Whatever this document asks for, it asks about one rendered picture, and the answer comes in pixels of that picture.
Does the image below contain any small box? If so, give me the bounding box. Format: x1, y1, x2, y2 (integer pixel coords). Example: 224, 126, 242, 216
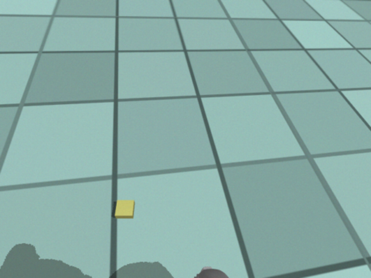
115, 200, 135, 218

